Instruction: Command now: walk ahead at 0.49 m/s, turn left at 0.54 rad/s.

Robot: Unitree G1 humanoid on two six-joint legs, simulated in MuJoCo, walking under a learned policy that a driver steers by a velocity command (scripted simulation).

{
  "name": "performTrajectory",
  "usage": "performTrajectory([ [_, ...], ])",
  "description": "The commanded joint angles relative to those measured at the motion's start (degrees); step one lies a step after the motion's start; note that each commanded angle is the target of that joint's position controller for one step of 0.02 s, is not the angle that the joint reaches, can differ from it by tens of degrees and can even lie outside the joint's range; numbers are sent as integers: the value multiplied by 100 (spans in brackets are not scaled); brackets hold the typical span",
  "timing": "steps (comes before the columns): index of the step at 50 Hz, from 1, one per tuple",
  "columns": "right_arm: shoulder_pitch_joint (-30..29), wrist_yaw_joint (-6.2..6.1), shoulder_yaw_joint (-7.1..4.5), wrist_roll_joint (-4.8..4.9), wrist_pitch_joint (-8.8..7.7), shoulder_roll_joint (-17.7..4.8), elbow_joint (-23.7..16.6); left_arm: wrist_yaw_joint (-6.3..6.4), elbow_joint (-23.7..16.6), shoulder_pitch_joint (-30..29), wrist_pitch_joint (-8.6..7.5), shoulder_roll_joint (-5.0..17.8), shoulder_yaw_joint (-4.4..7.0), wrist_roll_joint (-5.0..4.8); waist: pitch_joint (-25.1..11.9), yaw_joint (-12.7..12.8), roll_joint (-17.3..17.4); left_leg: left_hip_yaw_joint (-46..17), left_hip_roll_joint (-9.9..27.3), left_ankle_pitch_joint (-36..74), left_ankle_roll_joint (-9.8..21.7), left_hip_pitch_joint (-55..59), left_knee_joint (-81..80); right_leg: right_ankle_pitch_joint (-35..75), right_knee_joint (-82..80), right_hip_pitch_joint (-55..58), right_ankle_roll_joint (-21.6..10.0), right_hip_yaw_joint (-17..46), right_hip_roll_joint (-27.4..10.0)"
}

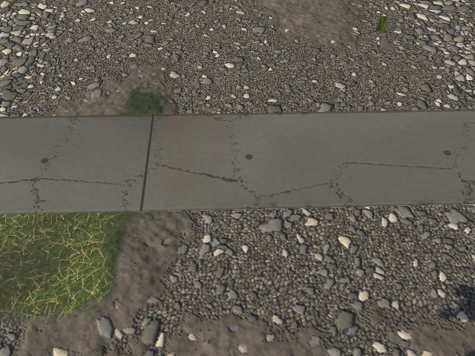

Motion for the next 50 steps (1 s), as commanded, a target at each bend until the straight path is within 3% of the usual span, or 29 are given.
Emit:
performTrajectory([
  [1, -264, -143, -218, 52, -105, -919, -530, 98, -371, 33, 61, 282, 80, 55, 85, 160, 390, -1075, 1168, 460, 836, -1206, -930, 1068, -1334, 843, 206, -381, 233],
  [3, 31, -178, -249, 117, -58, -971, -500, 86, -529, -452, 46, 199, 39, -26, -2, -88, 533, -1184, 1154, 206, 691, -853, -749, 1443, -2307, 951, 244, -358, 445],
  [6, 278, -198, -265, 155, 11, -973, -483, 8, -718, -868, -2, 376, 78, -146, -120, -280, 619, -1694, 1395, -238, 640, -182, -412, 1345, -2970, 983, 280, -215, 582],
  [9, 380, -240, -235, 101, 61, -900, -469, -121, -772, -832, -125, 579, 144, -151, -193, -220, 748, -2099, 1695, -212, 571, 456, 93, 877, -3404, 1221, 61, -185, 588],
  [11, 328, -235, -180, 48, 96, -767, -494, -130, -609, -181, -191, 689, 228, -104, -408, 129, 879, -2063, 1487, 384, 387, 526, 676, 559, -3792, 2165, -252, -372, 653],
  [12, 239, -201, -81, 3, 67, -520, -569, -100, -495, 579, -218, 922, 308, -32, -970, 486, 663, -1707, 1204, 552, 197, 133, 1791, 545, -3683, 3364, -608, 115, 87],
  [13, 806, -167, 18, 101, -16, -246, -619, -76, -310, 1479, -173, 1444, 472, 41, -1800, 528, -699, -821, 458, -374, -253, -1674, 3598, -59, -3756, 5554, -1519, 2007, -1015],
  [14, 983, -160, 16, 177, -85, -442, -618, -137, -103, 1873, -99, 1298, 502, -81, -1795, 595, -1628, -651, 397, -2460, -387, -2904, 4792, -1226, -4422, 5939, -1899, 3779, -1704],
  [15, 511, -155, -98, 237, -101, -933, -654, -143, -185, 1642, -90, 817, 373, -148, -988, 656, -875, -915, 675, -2152, -344, -3417, 5316, -1787, -4549, 5389, -1669, 3486, -1554],
  [16, 53, -159, -101, 183, -86, -949, -741, -146, -257, 1294, -49, 655, 310, -147, -486, 583, -316, -729, 893, -1651, -350, -3424, 5409, -1376, -4603, 4733, -1465, 2696, -1318],
  [17, -195, -151, -91, 71, -86, -855, -823, -167, -283, 1008, -23, 580, 268, -139, -148, 450, -76, -545, 1084, -1270, -372, -3331, 5088, -751, -4782, 4134, -1398, 2127, -1040],
  [18, -260, -142, -112, 3, -70, -789, -844, -194, -288, 842, -16, 478, 224, -112, -16, 299, -88, -435, 1295, -1016, -392, -3114, 4772, -242, -4927, 3737, -1308, 1709, -821],
  [21, -139, -125, -65, -2, -10, -504, -827, -256, -166, 884, -26, 499, 220, -124, -62, 159, -340, -90, 1424, -673, -530, -2647, 4239, 841, -5211, 3228, -1322, 890, -459],
  [24, -666, -144, -9, -29, -28, -380, -1031, -214, -5, 1131, 7, 709, 278, -151, -25, 274, -239, 32, 1487, -46, -640, -2779, 3240, 1599, -5320, 3302, -1352, 471, -442],
  [27, -1227, -102, 31, 0, -70, -285, -1173, -170, 127, 1365, 83, 774, 276, -198, 18, 454, -302, 168, 1386, 768, -645, -2466, 2131, 1584, -5316, 3312, -1192, 79, -298],
  [30, -1791, -38, 24, 53, -107, -322, -1352, -163, 295, 1719, 145, 813, 264, -250, 181, 634, -318, 243, 1217, 1014, -657, -2121, 1491, 1309, -5218, 3316, -1170, 152, -374],
  [33, -2041, 46, -26, 82, -198, -478, -1504, -117, 371, 1797, 234, 904, 285, -272, 274, 548, -365, 140, 1119, 669, -544, -1924, 1023, 1234, -4951, 3632, -1101, 491, -611],
  [35, -1734, 54, -108, 67, -258, -665, -1444, -82, 363, 1672, 300, 1037, 327, -269, 116, 269, -422, 192, 999, 375, -441, -1244, 728, 1587, -4567, 3701, -986, 608, -650],
  [36, -1171, 15, -211, 49, -269, -842, -1279, -73, 342, 1600, 318, 1011, 309, -255, -211, -42, -366, 284, 902, 333, -323, -364, 533, 2213, -3972, 3574, -863, 458, -424],
  [37, -258, -50, -337, -9, -275, -1142, -1077, -80, 253, 1505, 302, 844, 242, -192, -875, -459, -232, -38, 1322, 484, -97, 1091, 700, 2075, -2797, 2924, -672, 219, -95],
  [38, 714, -116, -463, -82, -224, -1676, -977, -81, 63, 1681, 240, 345, 90, -24, -1854, -664, 854, -1462, 2696, 696, 321, 3048, 946, -16, -794, 1385, -402, -197, 529],
  [39, 886, -75, -452, -96, -148, -1631, -861, -90, 64, 2336, 157, 14, 0, -286, -2467, -412, 2251, -3650, 3524, -635, 984, 3847, 77, -2385, 658, -144, -250, -44, 946],
  [40, 630, -74, -335, -38, -144, -1122, -899, -67, 116, 1946, 153, 696, 183, -430, -1638, -484, 1348, -3352, 3288, -1290, 767, 3112, -214, -2060, 1243, -589, -240, 253, 602],
  [41, 235, -79, -252, 6, -148, -876, -934, -57, -18, 1441, 186, 816, 240, -424, -942, -394, 971, -2465, 3089, -1141, 551, 2320, -316, -1519, 1235, -689, -254, 98, 378],
  [42, -184, -50, -190, -17, -166, -706, -935, -42, -29, 1263, 245, 713, 247, -351, -535, -175, 597, -1842, 2811, -630, 451, 1526, -542, -1089, 1021, -406, -206, 33, 183],
  [43, -507, -37, -163, -68, -192, -572, -932, -32, -50, 1222, 318, 627, 280, -279, -267, 22, 705, -1328, 2623, 105, 410, 972, -701, -839, 764, -135, -156, 34, 62],
  [45, -829, -36, -185, -138, -245, -548, -878, -37, -24, 1422, 481, 420, 292, -265, -97, 312, 793, -441, 2412, 1889, 390, 301, -802, -721, 637, 417, -40, -81, 45],
  [47, -870, -85, -249, -143, -280, -712, -777, -22, -173, 1355, 566, 331, 301, -215, -60, 415, 693, 107, 2427, 3103, 443, 175, -779, -446, 345, 347, 64, -148, 91],
  [50, -903, -223, -305, -119, -180, -899, -674, -93, -412, 969, 590, 218, 260, -172, -108, 357, 644, 744, 2324, 3177, 407, 201, -756, 424, -732, 454, 101, -362, 99],
])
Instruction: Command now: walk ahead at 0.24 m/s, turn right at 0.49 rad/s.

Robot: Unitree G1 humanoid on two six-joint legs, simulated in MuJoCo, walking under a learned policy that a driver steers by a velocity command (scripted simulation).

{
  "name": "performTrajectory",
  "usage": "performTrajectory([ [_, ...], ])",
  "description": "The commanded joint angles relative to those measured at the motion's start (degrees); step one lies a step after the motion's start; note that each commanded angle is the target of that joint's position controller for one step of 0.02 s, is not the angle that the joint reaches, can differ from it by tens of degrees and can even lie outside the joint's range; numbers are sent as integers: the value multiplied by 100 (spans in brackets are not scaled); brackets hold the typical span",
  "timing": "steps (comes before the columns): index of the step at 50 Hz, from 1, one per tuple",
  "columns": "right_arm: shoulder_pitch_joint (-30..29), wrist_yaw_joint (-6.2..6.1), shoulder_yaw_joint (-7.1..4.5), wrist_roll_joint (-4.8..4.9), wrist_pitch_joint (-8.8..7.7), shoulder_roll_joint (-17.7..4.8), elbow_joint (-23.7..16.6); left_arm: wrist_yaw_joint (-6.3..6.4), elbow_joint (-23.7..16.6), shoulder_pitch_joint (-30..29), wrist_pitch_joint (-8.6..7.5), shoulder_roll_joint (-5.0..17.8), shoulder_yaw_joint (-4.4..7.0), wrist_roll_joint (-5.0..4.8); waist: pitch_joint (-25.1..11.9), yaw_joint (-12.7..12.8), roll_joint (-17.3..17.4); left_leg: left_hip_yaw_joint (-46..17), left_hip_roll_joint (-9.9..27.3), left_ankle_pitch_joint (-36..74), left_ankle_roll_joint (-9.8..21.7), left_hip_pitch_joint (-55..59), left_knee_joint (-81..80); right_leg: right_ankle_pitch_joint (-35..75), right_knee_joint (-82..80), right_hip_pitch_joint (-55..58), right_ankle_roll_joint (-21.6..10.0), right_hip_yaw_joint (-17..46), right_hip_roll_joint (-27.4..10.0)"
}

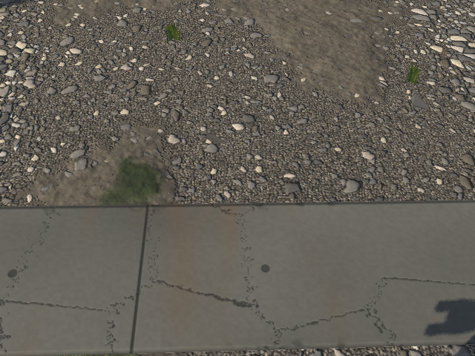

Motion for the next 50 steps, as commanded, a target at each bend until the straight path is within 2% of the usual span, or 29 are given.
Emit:
performTrajectory([
  [1, -677, -139, -177, 23, -22, -818, -431, -98, -362, 281, 21, -64, -40, 41, -208, 279, 752, -172, 1438, 3365, 880, -207, -520, 934, -903, 505, 28, -118, -111],
  [4, -568, -206, -217, 108, 106, -998, -357, -258, -646, -208, 37, 9, -18, 53, -315, 96, 715, -20, 1551, 3150, 817, 127, -296, 1262, -1727, 754, -72, -271, -31],
  [7, -566, -216, -279, 235, 233, -1156, -319, -364, -925, -407, 87, 222, 77, 74, -337, 88, 766, -66, 1784, 3039, 694, 539, 206, 611, -2115, 789, -276, -388, 60],
  [9, -650, -245, -309, 322, 316, -1196, -333, -381, -964, -143, 90, 347, 163, 79, -457, 272, 751, 33, 1699, 3356, 495, 638, 990, 427, -2660, 1250, -496, -621, 314],
  [10, -544, -249, -282, 313, 346, -1070, -312, -335, -845, 337, 64, 544, 275, 95, -711, 468, 509, 204, 1383, 3264, 287, 477, 1894, 943, -3138, 2016, -676, -703, 580],
  [11, -220, -223, -220, 128, 337, -912, -363, -198, -850, 746, 60, 1155, 465, 115, -1081, 551, -472, 375, 895, 1770, -149, -516, 3411, 3580, -3258, 3244, -1046, 382, -108],
  [12, 172, -149, -37, -139, 301, -442, -570, -115, -1059, 593, 66, 1677, 493, 216, -1546, 84, -1641, 35, -123, -2973, -589, -2593, 5444, 5386, -3146, 4691, -2305, 2725, -1586],
  [13, -34, -71, -86, 13, 286, -809, -512, -171, -1182, 671, 40, 1253, 378, 215, -2428, 477, -861, -1231, -110, -2940, -502, -2750, 6054, 4217, -3550, 4731, -2528, 3197, -1697],
  [14, -410, -56, -129, 189, 323, -940, -614, -198, -1241, 315, 9, 1026, 305, 182, -1910, 429, -431, -1304, 67, -2451, -398, -2992, 6060, 3396, -3675, 4284, -2235, 2638, -1461],
  [15, -539, -103, -121, 150, 376, -866, -600, -176, -1230, 47, 29, 829, 260, 62, -1421, 292, 31, -1275, 253, -2008, -381, -3049, 5667, 2537, -3769, 3714, -1857, 2180, -1136],
  [16, -638, -171, -135, 83, 441, -868, -592, -136, -1274, -179, 84, 704, 212, 11, -1119, 191, 114, -1278, 358, -1698, -399, -2916, 5250, 1932, -3914, 3165, -1642, 1949, -916],
  [18, -531, -204, -152, 51, 542, -831, -587, -87, -1383, -454, 144, 731, 209, 125, -964, -39, -172, -1160, 244, -1295, -429, -2293, 4756, 1593, -4110, 2339, -1499, 1678, -571],
  [21, -535, -256, -103, 62, 571, -650, -560, 9, -1396, -358, 153, 801, 253, 141, -1041, 17, -302, -1195, 95, -1146, -546, -2117, 3955, 1339, -4133, 2293, -1502, 1689, -468],
  [25, -655, -250, -80, 85, 605, -616, -560, 100, -1428, -396, 215, 755, 237, 141, -1030, 151, -480, -1227, 123, -862, -600, -1863, 3274, 36, -4181, 2157, -1388, 1828, -416],
  [29, -552, -165, -38, 87, 567, -530, -535, 26, -1311, -369, 222, 405, 66, 232, -999, 253, -568, -1043, 278, -958, -503, -1203, 2616, -372, -4085, 2039, -1318, 1778, -493],
  [31, -277, -67, 23, 59, 521, -298, -418, -25, -1150, -378, 207, 135, -65, 245, -891, 82, -481, -836, 209, -390, -341, -355, 1503, -943, -3957, 1750, -1075, 1510, -347],
  [32, -303, -28, 31, 7, 515, -326, -422, -42, -1004, -124, 182, 96, -83, 247, -694, 121, -386, -837, 188, -103, -218, -145, 987, -1257, -3893, 1637, -805, 1327, -149],
  [33, -403, -27, 0, -81, 503, -634, -536, -37, -956, -5, 147, 143, -73, 288, -459, 266, -34, -1443, 651, 187, -2, -216, 746, -1431, -3487, 1513, -506, 1083, 120],
  [34, -679, -61, -70, -47, 501, -1015, -612, -41, -992, 276, 104, 191, -44, 325, -284, 675, 815, -2002, 1043, 208, 363, -686, 547, -1168, -3193, 1669, -226, 482, 610],
  [35, -787, -53, -63, -54, 490, -894, -630, 1, -1023, -98, 78, 282, -6, 289, -123, 519, 1272, -2348, 1111, -691, 535, -1492, 104, -548, -2991, 2270, -85, 172, 668],
  [36, -874, -53, -28, -44, 464, -781, -679, 43, -1074, -422, 76, 359, 34, 244, 19, 438, 1284, -2369, 1009, -1051, 422, -1699, -18, -238, -2925, 2502, -91, 170, 619],
  [38, -698, -82, -42, 41, 437, -835, -678, 98, -1081, -579, 119, 228, 37, 266, -99, 302, 1309, -2369, 861, -1559, 306, -1632, -32, -333, -2816, 2677, -116, 2, 669],
  [41, -177, -181, -152, 144, 495, -1094, -664, 35, -1102, -626, 9, 96, 71, 127, 161, 76, 1421, -3064, 1041, -3374, 654, -1410, -398, -1087, -2240, 2011, -144, -373, 933],
  [43, -139, -229, -184, 209, 491, -1092, -708, -55, -1100, -585, -176, 41, 90, 23, 267, 91, 1509, -3575, 1237, -3322, 927, -1146, -437, -1047, -2120, 1721, -256, -177, 781],
  [46, -534, -204, -133, 300, 510, -829, -938, -115, -885, -58, -396, -14, 143, -30, 90, 481, 1165, -3353, 776, -2749, 711, -1350, 48, -666, -3466, 2859, -432, -55, 583],
  [47, -715, -183, -75, 295, 485, -585, -1097, -83, -776, 337, -418, 246, 232, 41, -143, 623, 689, -2918, 439, -2416, 459, -1972, 780, -854, -3681, 3715, -546, 482, 91],
  [48, -855, -176, -11, 333, 432, -299, -1283, -69, -638, 903, -416, 582, 332, 142, -247, 739, -404, -1880, -232, -2129, 139, -3011, 2281, -2156, -4343, 4466, -902, 1874, -678],
  [49, -993, -154, -58, 368, 360, -513, -1470, -117, -563, 1149, -428, 844, 401, 190, 73, 745, -1081, -1681, -188, -2347, 114, -3931, 3436, -2678, -4939, 4481, -1493, 3502, -1748],
  [50, -867, -119, -145, 365, 320, -733, -1409, -84, -590, 979, -453, 575, 318, 156, 283, 552, -638, -1878, 146, -2078, 125, -4216, 4208, -2555, -4891, 4318, -1630, 3417, -1874],
])
Over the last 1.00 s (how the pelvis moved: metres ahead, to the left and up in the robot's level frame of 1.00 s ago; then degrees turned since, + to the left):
0.50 0.04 0.00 0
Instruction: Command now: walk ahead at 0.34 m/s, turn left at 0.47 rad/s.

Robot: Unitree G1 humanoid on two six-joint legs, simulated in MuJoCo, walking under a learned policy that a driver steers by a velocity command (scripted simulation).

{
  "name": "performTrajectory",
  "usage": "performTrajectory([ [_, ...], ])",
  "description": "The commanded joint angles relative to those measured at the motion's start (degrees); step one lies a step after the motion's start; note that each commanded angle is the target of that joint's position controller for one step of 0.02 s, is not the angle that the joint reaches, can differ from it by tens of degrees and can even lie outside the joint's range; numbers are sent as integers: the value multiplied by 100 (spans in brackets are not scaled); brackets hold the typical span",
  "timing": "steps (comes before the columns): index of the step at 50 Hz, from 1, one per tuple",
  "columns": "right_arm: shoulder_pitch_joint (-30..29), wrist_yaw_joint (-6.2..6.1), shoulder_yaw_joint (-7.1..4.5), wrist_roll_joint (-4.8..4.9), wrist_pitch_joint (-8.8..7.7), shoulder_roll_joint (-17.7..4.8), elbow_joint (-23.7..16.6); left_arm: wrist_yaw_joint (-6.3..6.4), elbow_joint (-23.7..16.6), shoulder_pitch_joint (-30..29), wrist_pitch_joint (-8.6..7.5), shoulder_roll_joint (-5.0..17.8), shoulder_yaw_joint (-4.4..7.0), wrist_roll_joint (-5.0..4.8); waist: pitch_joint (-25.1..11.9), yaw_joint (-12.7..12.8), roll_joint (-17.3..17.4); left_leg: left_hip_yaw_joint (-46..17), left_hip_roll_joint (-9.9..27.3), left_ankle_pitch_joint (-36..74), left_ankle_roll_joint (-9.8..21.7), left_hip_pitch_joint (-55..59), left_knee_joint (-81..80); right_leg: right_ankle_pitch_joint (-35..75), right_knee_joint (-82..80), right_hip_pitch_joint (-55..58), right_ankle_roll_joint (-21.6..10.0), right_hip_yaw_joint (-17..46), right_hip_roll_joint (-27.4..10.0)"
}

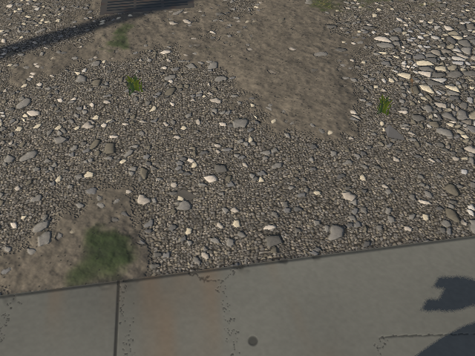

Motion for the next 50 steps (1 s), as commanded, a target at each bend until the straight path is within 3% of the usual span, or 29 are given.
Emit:
performTrajectory([
  [1, -699, 82, -180, 15, -247, -643, -758, 57, -161, 580, -119, 654, 186, -32, 544, 213, -830, -214, 427, 59, 72, -3231, 1837, -1915, -1844, 1886, -1135, 3283, -2353],
  [5, -833, 245, -141, -48, -253, -404, -719, 98, -88, 346, -90, 623, 135, 10, 470, 200, -654, 192, 696, 1317, -176, -2961, 1917, 294, -2042, 1484, -724, 1313, -1727],
  [6, -336, 488, 90, -869, -366, 76, -376, 222, -325, 281, -323, -306, -239, 430, -76, 162, -942, 730, 669, 1501, -187, -2398, 1889, -219, -2439, 1289, -983, 1017, -1672],
  [7, -562, 590, 28, -839, -394, 12, -383, 254, -279, 358, -398, -109, -220, 431, 356, 234, -824, 756, 741, 1706, -202, -2348, 1676, -160, -2604, 998, -966, 783, -1639],
  [9, -1154, 704, 33, -578, -439, -142, -466, 179, -139, 574, -376, 336, -167, 382, 430, 416, -597, 916, 805, 2052, -232, -2279, 860, 292, -2624, 1058, -849, 295, -1573],
  [12, -1519, 661, 127, -545, -462, -148, -643, -63, 229, 1053, -244, 644, -165, 341, 470, 445, -705, 1040, 646, 1942, -87, -1633, -372, 941, -2420, 1091, -862, 83, -1661],
  [16, -1358, 500, 97, -496, -594, -473, -745, -218, 493, 786, -93, 904, -159, 331, 528, -72, -750, 1231, 226, 2498, 401, -420, -1488, 1834, -1802, 1052, -961, 229, -1947],
  [17, -990, 452, 24, -421, -643, -644, -687, -230, 553, 757, -109, 907, -183, 397, 225, -354, -759, 1275, 69, 2761, 554, 712, -1416, 2771, -1198, 599, -812, 22, -1725],
  [18, -27, 369, -108, -420, -675, -950, -451, -274, 611, 763, -150, 613, -267, 531, -433, -785, -385, 967, 280, 2874, 794, 2091, -1190, 2792, 224, 73, -388, -440, -1210],
  [19, 1576, 244, -97, -463, -588, -1202, -121, -362, 519, 1951, -235, -439, -596, 671, -2698, -744, 1149, -1345, 2108, 3186, 2233, 5588, -1180, 217, 2416, -1800, 62, -444, -337],
  [20, 2711, 189, -35, -686, -583, -920, 198, -513, 493, 1109, -306, -182, -534, 401, -2133, -1386, 821, -3134, 2640, 2090, 2097, 5461, -2417, -1715, 3917, -3076, -54, 382, 148],
  [21, 2524, 176, -126, -725, -685, -991, 490, -488, 325, 92, -371, 46, -375, 210, -206, -1356, 681, -2247, 2354, 983, 1277, 3904, -2733, -1122, 4571, -3958, -327, 786, -211],
  [22, 1602, 182, -78, -498, -696, -783, 413, -349, 412, -47, -391, 175, -307, 237, 300, -905, 685, -1443, 2265, 383, 1080, 2506, -2898, -626, 4767, -3750, -415, 554, -667],
  [23, 1044, 155, 82, -412, -673, -360, 279, -267, 465, 241, -340, 180, -302, 401, 22, -493, 523, -981, 2152, 700, 1080, 1825, -3040, -316, 4543, -3132, -484, 564, -864],
  [24, 629, 149, 188, -420, -683, -45, 184, -286, 475, 144, -273, -32, -381, 465, 171, -277, 351, -598, 2093, 1325, 1064, 1220, -3186, -57, 4519, -2782, -453, 607, -954],
  [26, 173, 113, 278, -515, -683, 206, 43, -378, 487, 165, -135, -327, -447, 422, 134, 53, 270, -104, 2065, 1744, 1058, 807, -3626, 122, 4280, -2515, -425, 628, -990],
  [30, -229, 29, 205, -703, -828, -165, 12, -566, 344, -476, -154, -131, -401, 220, 78, 206, 21, 1458, 1550, 4458, 923, 654, -3690, 1503, 2564, -2329, -194, 239, -945],
  [33, 260, 60, 101, -648, -834, -602, 268, -675, 266, -855, -47, -48, -411, 209, 115, 68, 159, 1886, 1510, 5391, 784, 787, -3511, 2254, 1352, -1753, -14, 78, -750],
  [39, 494, 66, -77, -608, -747, -875, 461, -444, 309, -808, -101, 633, -120, 183, 131, 151, 110, 2094, 1667, 6300, 339, 2055, -2369, 2183, 255, -1290, -321, -78, -183],
  [40, 465, 84, -75, -547, -728, -885, 421, -360, 384, -584, -162, 843, -27, 131, -71, 295, -73, 2184, 1435, 6448, 115, 1835, -1816, 2650, 17, -507, -530, -176, 39],
  [41, 800, 157, -17, -489, -706, -695, 323, -215, 417, -250, -215, 1285, 103, 116, -947, 219, -690, 2293, 988, 5571, -289, 1229, -698, 4744, 163, 1106, -1187, 214, -208],
  [42, 1657, 241, 245, -707, -665, -133, 261, -92, 497, 614, -104, 1529, 193, 156, -2741, 269, -1602, 1917, 494, 1633, -955, -606, 1285, 5774, 350, 3936, -2811, 2455, -1870],
  [43, 772, 443, 163, -566, -576, -557, 202, -43, 672, 1406, -21, 1276, 115, 231, -3082, 845, -781, 1097, 11, -1313, -874, -1331, 2298, 5244, -445, 4230, -2824, 3689, -2463],
  [44, -119, 529, 134, -464, -502, -466, -22, 0, 885, 1269, -122, 1406, 236, 234, -1646, 890, -504, 485, 337, -1280, -610, -2033, 2608, 3788, -818, 3095, -2104, 3102, -2242],
  [45, -155, 436, 80, -547, -464, -656, 78, 35, 831, 488, -148, 1179, 211, 13, -751, 519, -531, 502, 732, -1167, -571, -2057, 2467, 2865, -1071, 1778, -1720, 2411, -1975],
  [46, 314, 333, 92, -688, -444, -631, 260, 37, 683, -203, -139, 657, 8, -136, -674, 45, -561, 494, 967, -1122, -577, -1470, 2004, 2577, -1320, 777, -1541, 2043, -1748],
  [47, 488, 322, 204, -700, -438, -305, 376, 8, 577, -613, -166, 341, -133, -209, -386, -255, -586, 560, 1101, -1057, -645, -744, 1622, 2387, -1588, -299, -1367, 1690, -1586],
  [49, 1309, 436, 218, -511, -344, -127, 809, -136, 279, -1561, -202, 418, -154, -68, -442, -819, -281, 901, 986, 74, -820, 1011, 1299, 1966, -1735, -1993, -840, 719, -1051],
  [50, 1414, 558, 226, -386, -300, -47, 912, -186, 166, -1900, -251, 531, -129, -44, -433, -864, -350, 1070, 906, 436, -937, 1168, 985, 1796, -1605, -2184, -641, 354, -845],
])
Over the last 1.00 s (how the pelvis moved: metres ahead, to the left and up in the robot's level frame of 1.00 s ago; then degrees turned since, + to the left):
0.17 -0.02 -0.01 -8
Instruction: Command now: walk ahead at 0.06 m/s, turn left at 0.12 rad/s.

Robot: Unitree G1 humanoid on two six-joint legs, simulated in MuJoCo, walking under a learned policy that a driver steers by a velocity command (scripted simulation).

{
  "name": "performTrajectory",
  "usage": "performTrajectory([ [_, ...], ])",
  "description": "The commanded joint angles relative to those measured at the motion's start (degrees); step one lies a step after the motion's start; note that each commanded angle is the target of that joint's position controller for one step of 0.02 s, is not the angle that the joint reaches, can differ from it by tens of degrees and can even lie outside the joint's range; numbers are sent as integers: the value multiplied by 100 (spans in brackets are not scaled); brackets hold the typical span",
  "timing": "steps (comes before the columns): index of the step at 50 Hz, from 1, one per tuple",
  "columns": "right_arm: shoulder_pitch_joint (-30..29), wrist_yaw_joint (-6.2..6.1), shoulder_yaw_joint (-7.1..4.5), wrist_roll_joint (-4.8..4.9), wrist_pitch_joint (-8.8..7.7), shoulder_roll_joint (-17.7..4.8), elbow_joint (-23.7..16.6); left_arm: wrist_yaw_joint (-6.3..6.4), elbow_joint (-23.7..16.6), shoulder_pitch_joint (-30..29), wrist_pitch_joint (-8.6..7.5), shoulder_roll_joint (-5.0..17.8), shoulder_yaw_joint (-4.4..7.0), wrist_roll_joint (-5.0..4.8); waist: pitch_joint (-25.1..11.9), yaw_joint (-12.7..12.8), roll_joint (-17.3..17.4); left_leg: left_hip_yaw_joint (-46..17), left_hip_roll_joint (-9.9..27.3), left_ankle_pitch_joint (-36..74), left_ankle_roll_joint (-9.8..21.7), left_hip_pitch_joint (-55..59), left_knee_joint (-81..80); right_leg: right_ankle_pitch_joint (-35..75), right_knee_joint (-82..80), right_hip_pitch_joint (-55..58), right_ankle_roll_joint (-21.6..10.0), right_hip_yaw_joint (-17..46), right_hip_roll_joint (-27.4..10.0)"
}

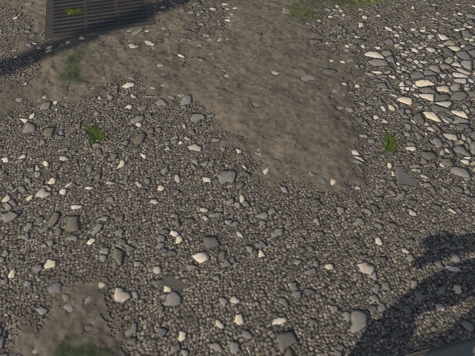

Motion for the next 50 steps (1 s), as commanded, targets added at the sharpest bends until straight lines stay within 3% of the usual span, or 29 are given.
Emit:
performTrajectory([
  [1, 1742, 248, -22, 197, 147, -87, 481, -116, -761, -1543, -209, 514, 42, 0, -536, -809, -233, 316, -15, 1017, -264, 1805, -636, 113, -722, -1184, -344, 268, -938],
  [3, 1435, 299, -145, 213, 14, -476, 278, -168, -557, -1189, -169, 755, 99, 18, -455, -521, -229, 355, -86, 1699, -152, 1641, -1459, -964, -290, -775, -393, 616, -1251],
  [5, 867, 41, -258, 133, -173, -807, -133, -116, -340, -438, -117, 933, 198, 24, -415, -90, -389, 215, -98, 1825, 335, 755, -1573, -1774, -290, 183, -903, 1524, -1928],
  [7, 320, -206, -186, 204, -251, -683, -403, 132, -242, 100, -139, 697, 164, -9, -340, 262, -358, -54, -12, 2080, 991, -20, -1942, -2089, -347, 1018, -1060, 1828, -2175],
  [8, 237, -272, -168, 192, -242, -623, -400, 279, -305, 84, -149, 615, 143, -6, -394, 321, -307, -119, -18, 2162, 1225, -106, -2131, -2141, -300, 1219, -1011, 1616, -2046],
  [10, 477, -332, -206, 131, -235, -664, -338, 442, -651, -604, -126, 618, 153, 60, -403, 57, -6, -454, 49, 2255, 1701, 401, -2959, -1868, -64, 927, -711, 703, -1512],
  [12, 897, -330, -407, 128, -280, -1192, -298, 450, -1010, -1403, -41, 540, 182, 146, -174, -415, 862, -2215, 872, 2861, 2663, 1619, -4074, -1672, 1055, -490, 97, -276, -317],
  [13, 1402, -327, -456, 49, -336, -1253, -196, 391, -1103, -1707, 39, 389, 147, 215, -229, -759, 1059, -2869, 1309, 3318, 2872, 2445, -4431, -2609, 1862, -1327, 375, 78, -61],
  [14, 1272, -302, -430, 31, -376, -1126, -223, 356, -1018, -1483, 123, 288, 141, 267, -297, -568, 813, -2693, 1340, 3625, 2603, 2579, -4402, -2854, 2628, -1429, 471, 463, -234],
  [17, 553, -233, -405, 220, -343, -858, -379, 405, -937, -1025, 161, 411, 240, 446, -394, -96, 497, -1856, 835, 4693, 2125, 2343, -4168, -2810, 3515, -1060, 676, 473, -407],
  [19, 522, -231, -437, 167, -282, -939, -436, 374, -875, -895, 171, 258, 197, 358, -405, -45, 351, -1589, 603, 4890, 2050, 2294, -4142, -2291, 2797, -692, 860, 289, -422],
  [22, 519, -141, -526, 154, -262, -1104, -553, 314, -833, -922, 272, 261, 169, 208, -428, -119, 540, -1670, 527, 4999, 2104, 2199, -3996, -2093, 1948, -93, 976, 172, -344],
  [27, 358, -47, -584, 189, -111, -1218, -645, 322, -687, -699, 227, 555, 175, 75, -490, -251, 518, -2439, 755, 4689, 2197, 2374, -3647, -1387, 316, 485, 593, 190, -276],
  [29, 184, -16, -483, 146, 49, -1103, -615, 285, -623, -438, 149, 722, 221, -41, -504, -133, 510, -2439, 443, 4004, 1921, 1778, -3559, -29, -604, 1495, 171, 73, -322],
  [30, 370, -7, -360, 128, 126, -832, -547, 300, -698, -304, 97, 896, 269, -45, -732, -118, 316, -2255, 100, 2883, 1546, 1425, -3300, 928, -670, 2157, -291, 308, -818],
  [31, 687, -13, -165, 65, 150, -253, -738, 402, -910, -153, -19, 1399, 364, -4, -1343, -237, -933, -1225, -950, 574, 751, 398, -2157, 3380, -564, 3376, -1779, 1827, -2280],
  [32, 427, -39, -270, -57, 61, -606, -785, 391, -934, -180, -124, 1411, 395, 315, -537, -67, -925, -761, -1090, -841, 283, -944, -1057, 3476, -946, 3272, -2355, 2577, -3094],
  [33, 274, -121, -360, -72, 75, -982, -633, 389, -892, -203, -148, 1092, 348, 361, -439, -56, -368, -625, -731, -802, 212, -895, -129, 2899, -1068, 3006, -1950, 2080, -2868],
  [35, 354, -320, -434, -76, 114, -1126, -489, 234, -1114, -914, -119, 597, 164, 194, -281, -444, -629, -568, -742, -254, 48, -516, 484, 2820, -961, 2266, -1165, 1079, -2092],
  [37, 195, -247, -322, -109, 114, -816, -572, 177, -1210, -937, -88, 791, 215, 203, -332, -462, -612, -309, -778, 517, 2, -180, 850, 3229, -959, 1893, -1165, 618, -1845],
  [39, 213, -109, -277, 37, 159, -702, -545, 136, -1206, -662, -74, 913, 267, 242, -345, -342, -505, -222, -708, 1143, -68, -214, 252, 3077, -930, 2150, -1177, 371, -1665],
  [42, 237, 34, -194, 86, 247, -503, -465, 19, -1123, -388, -32, 797, 226, 113, -287, -313, -554, -145, -278, 1279, -159, 72, -1242, 3003, -571, 2353, -981, 342, -1722],
  [44, 222, 137, -116, 148, 231, -347, -413, -195, -1066, -439, 4, 723, 179, -29, -272, -362, -480, 63, -184, 1306, -187, 859, -2415, 2788, -51, 1862, -728, 406, -1545],
  [45, 304, 157, -103, 278, 196, -409, -348, -351, -1039, -536, 63, 779, 183, -52, -268, -496, -270, 269, -275, 2488, -101, 1381, -3247, 2447, 234, 1568, -652, 441, -1383],
  [46, 192, 91, -150, 346, 159, -614, -390, -460, -976, -372, 105, 838, 215, 73, -327, -377, -412, 295, -402, 3009, 57, 1725, -3318, 2153, 343, 1321, -611, 609, -1280],
  [47, 154, -20, -235, 364, 104, -978, -546, -493, -946, -182, 92, 631, 175, 112, -555, -348, -348, 83, -147, 3775, 390, 1969, -3182, 1666, 427, 1246, -415, 751, -1208],
  [48, -223, -115, -278, 417, 19, -1385, -768, -424, -889, 608, 55, 506, 161, 108, -938, 111, 142, -312, 394, 4608, 1168, 2258, -3057, 662, 432, 1293, -114, 514, -852],
  [49, -458, -157, -334, 285, -14, -1444, -878, -295, -873, 574, 30, 644, 193, 113, -834, 76, 270, -420, 517, 3993, 1512, 1952, -3134, 175, 570, 1318, 48, 168, -513],
  [50, -370, -209, -446, 234, -19, -1585, -813, -158, -1094, -20, 30, 890, 267, 184, -585, -109, 250, -333, 407, 3225, 1482, 1658, -3196, 134, 755, 1175, 29, 67, -415],
])
Over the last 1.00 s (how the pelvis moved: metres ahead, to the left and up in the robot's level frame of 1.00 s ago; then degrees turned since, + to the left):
0.44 0.09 0.00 -6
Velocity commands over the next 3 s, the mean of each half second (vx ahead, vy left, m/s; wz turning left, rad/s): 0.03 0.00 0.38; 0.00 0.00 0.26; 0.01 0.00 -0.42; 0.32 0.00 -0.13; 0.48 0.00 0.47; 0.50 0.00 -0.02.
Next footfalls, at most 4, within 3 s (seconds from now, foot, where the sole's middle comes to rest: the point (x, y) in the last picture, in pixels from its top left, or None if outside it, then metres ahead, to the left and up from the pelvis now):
0.10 left None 0.06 0.16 -0.77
0.60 right None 0.11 -0.07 -0.77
0.92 left None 0.05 0.16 -0.77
1.60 left None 0.10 0.15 -0.77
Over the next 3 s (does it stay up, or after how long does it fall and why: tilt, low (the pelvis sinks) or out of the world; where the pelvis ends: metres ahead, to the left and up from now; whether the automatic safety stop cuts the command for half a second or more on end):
stays up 0.76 0.14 -0.12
